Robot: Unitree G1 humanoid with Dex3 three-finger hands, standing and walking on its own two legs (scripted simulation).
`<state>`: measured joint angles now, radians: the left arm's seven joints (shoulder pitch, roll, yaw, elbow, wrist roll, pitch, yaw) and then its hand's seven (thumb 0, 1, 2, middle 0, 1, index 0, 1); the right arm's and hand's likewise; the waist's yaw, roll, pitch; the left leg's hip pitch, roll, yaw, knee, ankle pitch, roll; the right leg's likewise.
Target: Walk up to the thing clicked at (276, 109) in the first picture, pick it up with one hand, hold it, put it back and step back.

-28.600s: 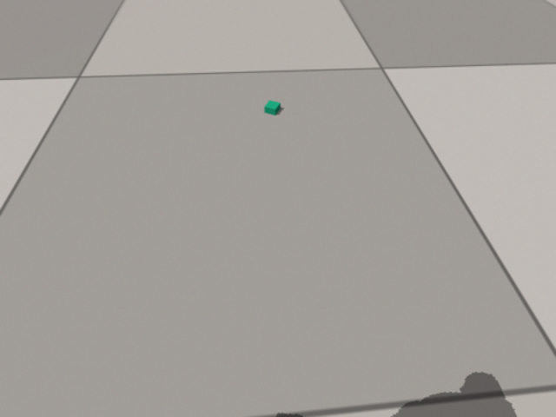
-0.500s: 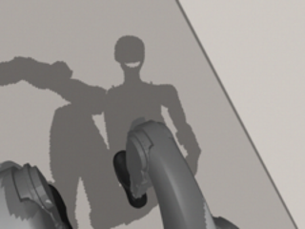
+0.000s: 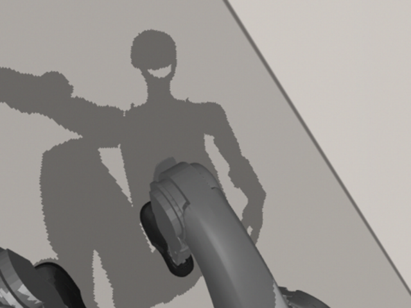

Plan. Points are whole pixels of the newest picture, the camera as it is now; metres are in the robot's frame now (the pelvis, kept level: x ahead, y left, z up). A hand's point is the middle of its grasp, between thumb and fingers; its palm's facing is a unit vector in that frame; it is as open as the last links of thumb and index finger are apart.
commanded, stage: rest palm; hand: left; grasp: from above
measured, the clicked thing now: out of the picture +0.44 +0.41 -0.28
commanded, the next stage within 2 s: none
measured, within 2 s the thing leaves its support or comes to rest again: neither
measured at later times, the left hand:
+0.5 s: hand out of the picture +0.46 +0.38 -0.22, palm faces +0.10 -0.39 -0.91, open 12.9 cm
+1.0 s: hand out of the picture +0.46 +0.38 -0.22, palm faces +0.09 -0.39 -0.91, open 13.1 cm
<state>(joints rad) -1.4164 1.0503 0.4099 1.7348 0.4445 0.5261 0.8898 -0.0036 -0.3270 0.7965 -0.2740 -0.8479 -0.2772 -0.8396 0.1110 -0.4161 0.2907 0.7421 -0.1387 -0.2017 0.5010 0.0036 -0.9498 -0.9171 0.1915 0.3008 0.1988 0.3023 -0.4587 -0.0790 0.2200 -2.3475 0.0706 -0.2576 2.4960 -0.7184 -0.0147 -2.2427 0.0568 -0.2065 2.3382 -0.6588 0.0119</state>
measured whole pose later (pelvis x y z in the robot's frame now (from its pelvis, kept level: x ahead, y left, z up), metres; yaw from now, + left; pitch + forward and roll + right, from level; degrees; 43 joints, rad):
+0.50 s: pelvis +0.01 +0.01 +0.00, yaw -1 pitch +32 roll -15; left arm -1.42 1.11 0.34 1.78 0.47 0.48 0.87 0.00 -0.30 0.79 -0.21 -0.72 -0.30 -0.81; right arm 0.13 -0.42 0.31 0.71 -0.13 -0.23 0.48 0.00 -0.95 -0.92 0.19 0.30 0.20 0.30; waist -0.44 -0.10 0.19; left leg -2.36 0.07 -0.27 2.52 -0.75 -0.01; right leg -2.24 0.06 -0.21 2.34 -0.69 0.03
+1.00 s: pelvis +0.01 +0.01 +0.00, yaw -2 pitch +32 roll -15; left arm -1.42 1.16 0.33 1.77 0.47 0.49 0.84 0.00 -0.35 0.84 -0.15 -0.70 -0.27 -0.84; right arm 0.13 -0.43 0.35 0.67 -0.13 -0.23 0.46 0.00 -0.96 -0.92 0.19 0.30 0.20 0.30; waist -0.46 -0.11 0.21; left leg -2.37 0.07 -0.28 2.52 -0.74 -0.01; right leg -2.25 0.06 -0.22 2.34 -0.68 0.02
